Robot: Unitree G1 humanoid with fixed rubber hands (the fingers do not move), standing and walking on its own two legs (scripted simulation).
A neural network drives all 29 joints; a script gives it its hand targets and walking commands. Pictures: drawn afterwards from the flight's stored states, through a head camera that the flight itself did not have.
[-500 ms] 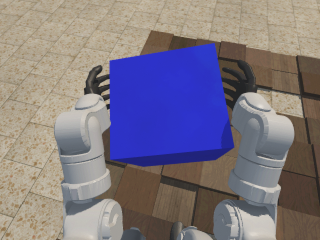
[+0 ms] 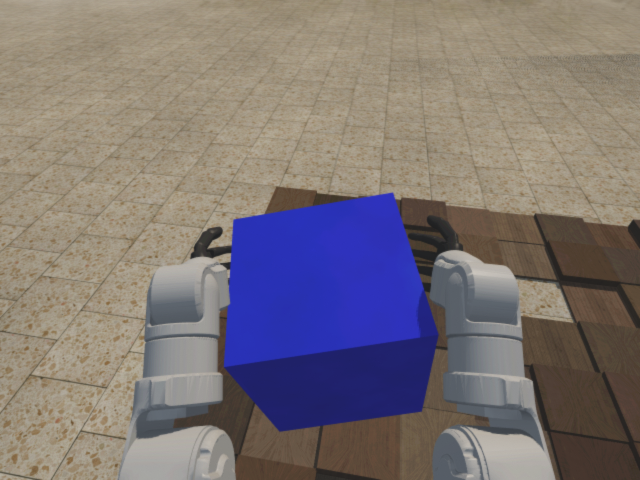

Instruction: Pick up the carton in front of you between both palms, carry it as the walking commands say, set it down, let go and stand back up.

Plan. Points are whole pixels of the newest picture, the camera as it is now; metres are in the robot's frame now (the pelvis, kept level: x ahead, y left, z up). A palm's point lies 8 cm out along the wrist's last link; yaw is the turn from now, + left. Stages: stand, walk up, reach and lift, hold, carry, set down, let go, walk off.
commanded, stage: carry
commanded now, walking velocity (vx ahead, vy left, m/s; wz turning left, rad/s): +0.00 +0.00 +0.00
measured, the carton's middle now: (332, 320) +0.34 -0.01 +0.04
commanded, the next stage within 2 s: none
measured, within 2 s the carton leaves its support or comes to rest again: neither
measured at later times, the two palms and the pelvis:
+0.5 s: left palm (208, 285) +0.32 +0.14 +0.14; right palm (457, 280) +0.32 -0.15 +0.14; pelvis -0.01 -0.01 +0.00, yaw +0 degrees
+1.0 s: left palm (221, 300) +0.30 +0.12 +0.14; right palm (477, 290) +0.31 -0.17 +0.14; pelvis -0.03 -0.03 +0.00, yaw +0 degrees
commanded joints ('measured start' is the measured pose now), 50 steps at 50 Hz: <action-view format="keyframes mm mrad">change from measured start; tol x8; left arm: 1 -659 -938 -578 -98 -301 -40 -170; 3 -741 -967 -617 -171 -355 -50 -177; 6 -645 -949 -591 -83 -333 -42 -180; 11 -665 -935 -647 -182 -340 -48 -178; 18 -596 -926 -572 -52 -330 -35 -189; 29 -677 -872 -589 -127 -334 -41 -175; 37 -631 -867 -531 -34 -291 -28 -177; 50 -690 -900 -583 -173 -354 -34 -186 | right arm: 1 -523 951 549 42 281 21 138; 5 -678 939 601 -131 326 7 125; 9 -533 917 574 -34 289 13 131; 19 -630 928 613 -129 324 13 128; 38 -567 947 559 59 302 34 115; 41 -674 949 601 -78 325 21 120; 50 -609 959 607 -50 351 35 122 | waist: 1 19 54 -321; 4 0 -32 -362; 20 12 20 -363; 37 9 -4 -201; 50 13 -60 -286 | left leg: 1 39 116 -75 -52 359 6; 18 83 145 -92 -55 542 6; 29 -7 91 -57 -77 150 13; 50 5 82 -54 -93 122 7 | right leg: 1 200 -119 105 -49 339 -28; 15 189 -121 85 11 439 -25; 19 136 -98 70 -13 287 -12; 23 188 -121 90 -18 350 -28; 37 124 -129 119 -97 168 -17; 40 155 -139 152 -143 25 -21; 43 208 -151 152 -154 49 -35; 45 137 -143 187 -233 -104 -39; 47 213 -163 164 -162 100 -46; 50 178 -141 147 -183 79 -36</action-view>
